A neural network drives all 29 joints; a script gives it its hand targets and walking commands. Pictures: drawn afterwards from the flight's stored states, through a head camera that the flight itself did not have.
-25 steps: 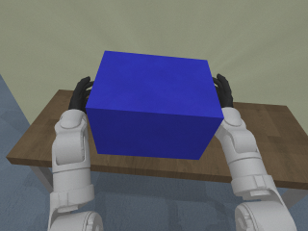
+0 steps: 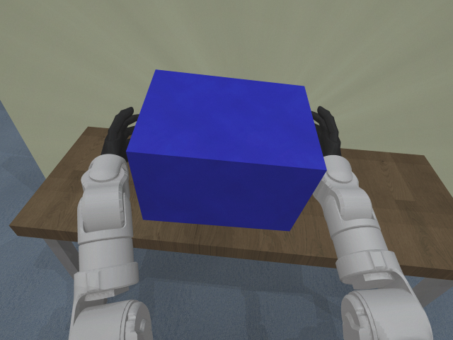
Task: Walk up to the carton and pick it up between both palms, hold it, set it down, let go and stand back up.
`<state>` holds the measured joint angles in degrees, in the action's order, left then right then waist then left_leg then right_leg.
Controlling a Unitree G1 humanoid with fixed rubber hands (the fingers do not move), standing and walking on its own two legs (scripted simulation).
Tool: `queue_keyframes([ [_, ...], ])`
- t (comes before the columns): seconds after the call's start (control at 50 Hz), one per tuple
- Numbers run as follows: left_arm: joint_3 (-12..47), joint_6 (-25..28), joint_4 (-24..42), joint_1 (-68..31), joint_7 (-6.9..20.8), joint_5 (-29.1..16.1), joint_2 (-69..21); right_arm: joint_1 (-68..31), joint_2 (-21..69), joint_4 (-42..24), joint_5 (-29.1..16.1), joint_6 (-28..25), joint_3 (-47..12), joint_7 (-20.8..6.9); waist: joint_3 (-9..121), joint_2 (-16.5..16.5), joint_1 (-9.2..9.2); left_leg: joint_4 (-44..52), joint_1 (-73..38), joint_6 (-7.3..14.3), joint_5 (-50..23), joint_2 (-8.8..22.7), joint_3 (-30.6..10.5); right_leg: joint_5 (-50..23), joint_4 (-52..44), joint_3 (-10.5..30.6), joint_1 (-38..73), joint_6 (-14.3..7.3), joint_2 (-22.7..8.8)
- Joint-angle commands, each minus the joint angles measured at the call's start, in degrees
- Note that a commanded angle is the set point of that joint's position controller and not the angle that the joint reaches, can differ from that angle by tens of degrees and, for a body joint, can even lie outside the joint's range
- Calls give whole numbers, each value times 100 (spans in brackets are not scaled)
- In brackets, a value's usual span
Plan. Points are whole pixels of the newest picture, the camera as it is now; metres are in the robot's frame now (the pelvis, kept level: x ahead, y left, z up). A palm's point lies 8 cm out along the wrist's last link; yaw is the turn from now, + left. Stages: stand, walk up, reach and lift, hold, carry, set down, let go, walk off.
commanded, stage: hold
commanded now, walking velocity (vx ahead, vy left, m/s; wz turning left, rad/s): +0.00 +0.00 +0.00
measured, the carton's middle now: (224, 152) +0.38 +0.00 +0.17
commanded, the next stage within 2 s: none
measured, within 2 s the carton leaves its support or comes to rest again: neither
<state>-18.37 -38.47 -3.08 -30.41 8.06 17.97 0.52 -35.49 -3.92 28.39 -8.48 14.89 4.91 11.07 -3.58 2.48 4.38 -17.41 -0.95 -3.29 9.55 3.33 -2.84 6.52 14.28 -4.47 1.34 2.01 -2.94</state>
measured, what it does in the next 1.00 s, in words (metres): stands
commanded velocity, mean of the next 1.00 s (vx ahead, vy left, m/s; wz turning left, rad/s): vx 0.00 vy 0.00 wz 0.00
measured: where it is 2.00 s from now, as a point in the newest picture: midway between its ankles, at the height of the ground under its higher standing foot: outside the picture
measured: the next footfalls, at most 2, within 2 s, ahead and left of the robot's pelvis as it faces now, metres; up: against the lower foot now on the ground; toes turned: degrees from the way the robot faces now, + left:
none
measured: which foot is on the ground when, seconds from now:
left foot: down 0.00-1.00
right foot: down 0.00-1.00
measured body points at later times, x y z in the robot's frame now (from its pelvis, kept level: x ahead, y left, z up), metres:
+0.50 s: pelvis +0.00 +0.00 +0.00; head -0.03 +0.02 +0.45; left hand +0.36 +0.18 +0.17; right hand +0.37 -0.18 +0.17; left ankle +0.01 +0.15 -0.75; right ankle +0.03 -0.14 -0.75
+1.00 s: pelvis +0.00 +0.00 +0.00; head -0.03 +0.03 +0.45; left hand +0.37 +0.18 +0.17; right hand +0.37 -0.18 +0.17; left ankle +0.01 +0.15 -0.75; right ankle +0.02 -0.14 -0.75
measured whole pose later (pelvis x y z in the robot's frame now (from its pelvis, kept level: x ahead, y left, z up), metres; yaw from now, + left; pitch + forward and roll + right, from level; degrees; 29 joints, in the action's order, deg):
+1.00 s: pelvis +0.00 +0.00 +0.00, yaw +0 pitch -9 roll -1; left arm -18.7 -38.1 -3.7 -31.1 8.3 18.6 0.5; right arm -35.7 -3.5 29.3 -7.8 13.5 5.5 10.7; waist -5.0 3.6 4.0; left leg -17.0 -0.9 -3.4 9.1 3.6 -2.6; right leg 6.3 14.4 -4.2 1.0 1.8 -2.7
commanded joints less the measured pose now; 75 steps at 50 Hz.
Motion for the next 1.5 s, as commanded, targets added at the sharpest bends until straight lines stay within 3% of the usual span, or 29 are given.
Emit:
queue_keyframes([
  [0.0,2486,294,843,-3099,604,-814,-2370,-3607,2560,-1875,-464,-328,-2331,-860,2169,-270,63,60,-146,-67,-1957,-669,691,-916,82,-280,1210,-39,659],
  [0.12,2370,177,881,-2961,680,-734,-2247,-3489,2493,-1884,-505,-275,-2392,-872,1793,-193,-33,143,-20,-21,-1806,-647,700,-911,61,-274,1136,-35,631],
  [0.2,2744,286,1383,-3042,569,-926,-2409,-3579,2544,-2402,-657,-371,-2563,-869,2375,-353,-34,-30,-252,-81,-2329,-642,636,-1293,140,-285,1153,-79,669],
  [0.26,2675,222,1030,-3040,559,-824,-2360,-3430,2463,-1950,-515,-268,-2363,-898,1861,-410,42,106,-50,-96,-1763,-622,674,-688,18,-263,957,-99,633],
  [0.28,2598,197,890,-3016,578,-794,-2297,-3347,2423,-1695,-452,-237,-2308,-920,1697,-368,-8,204,60,-45,-1497,-609,701,-496,-8,-231,904,-98,611],
  [0.3,2573,197,961,-3101,587,-803,-2357,-3377,2454,-1828,-442,-255,-2246,-935,1799,-404,15,220,84,-41,-1375,-630,703,-448,-22,-224,938,-83,621],
  [0.42,2787,300,1172,-3123,552,-976,-2413,-3673,2635,-2264,-555,-355,-2462,-865,2471,-347,46,62,-79,-11,-1787,-699,690,-1010,129,-239,1146,-69,593],
  [0.44,2852,305,1224,-3172,541,-1015,-2438,-3710,2631,-2336,-570,-360,-2490,-854,2551,-476,45,32,-105,-38,-1914,-710,702,-1088,136,-240,1129,-55,602],
  [0.52,2571,214,770,-3172,588,-865,-2312,-3517,2542,-1836,-404,-218,-2326,-871,1930,-286,71,185,77,-1,-1367,-663,684,-557,-4,-195,1041,-60,591],
  [0.58,2248,199,513,-3262,660,-707,-2230,-3574,2585,-1506,-271,-214,-2167,-934,1559,-160,-61,393,363,129,-794,-638,762,-69,-47,-210,944,-55,534],
  [0.7,2281,295,437,-3427,658,-744,-2331,-3890,2686,-1584,-304,-359,-2158,-921,1926,-205,-67,320,161,157,-1053,-655,771,-355,13,-213,1029,-56,535],
  [0.8,2132,283,190,-3569,687,-626,-2363,-3871,2629,-1288,-107,-396,-1924,-967,1694,-255,10,408,305,170,-682,-627,785,137,-60,-260,903,-96,547],
  [0.9,2371,359,443,-3558,611,-737,-2516,-3987,2595,-1568,-249,-533,-2076,-971,2100,-415,0,180,-1,28,-1416,-635,722,-493,57,-281,1061,-101,604],
  [0.98,2594,369,784,-3388,562,-846,-2508,-3788,2575,-1772,-403,-553,-2256,-916,2369,-475,96,-11,-178,-75,-1959,-664,669,-943,138,-289,1181,-91,647],
  [1.0,2692,365,930,-3236,540,-859,-2514,-3633,2546,-1875,-453,-545,-2335,-907,2419,-531,43,-34,-216,-92,-2147,-666,662,-1070,156,-286,1189,-80,636],
  [1.02,2689,352,957,-3201,531,-847,-2441,-3556,2533,-1761,-468,-510,-2314,-895,2330,-523,114,-49,-281,-110,-2195,-661,674,-1055,136,-310,1113,-82,647],
  [1.1,2615,239,918,-2922,549,-831,-2346,-3347,2375,-1855,-482,-379,-2425,-897,2032,-295,111,15,-291,-101,-2178,-662,647,-1014,55,-310,1076,-96,632],
  [1.12,2627,262,1155,-2931,558,-878,-2266,-3428,2442,-2035,-573,-390,-2471,-893,2145,-338,-2,2,-190,-86,-2156,-669,693,-1134,123,-278,1179,-61,635],
  [1.14,2670,241,1212,-3005,547,-905,-2296,-3425,2422,-2062,-598,-372,-2506,-896,2123,-366,57,22,-197,-81,-2112,-671,686,-1142,133,-297,1139,-59,635],
  [1.24,2427,212,893,-3042,633,-788,-2179,-3458,2509,-1910,-457,-290,-2381,-901,1719,-125,5,211,63,74,-1490,-654,716,-714,10,-261,1052,-84,566],
  [1.28,2375,214,800,-3112,666,-763,-2214,-3483,2573,-1789,-395,-293,-2365,-906,1732,-139,-45,228,109,84,-1406,-670,763,-741,57,-234,1093,-58,547],
  [1.4,2742,340,1218,-3152,573,-970,-2443,-3626,2631,-2389,-566,-439,-2539,-850,2510,-291,16,24,-153,-13,-2019,-695,665,-1274,167,-275,1305,-60,595],
  [1.48,2580,261,802,-3069,587,-790,-2338,-3364,2500,-1822,-407,-292,-2308,-865,1939,-341,96,155,-55,3,-1536,-647,711,-614,13,-271,912,-88,599],
])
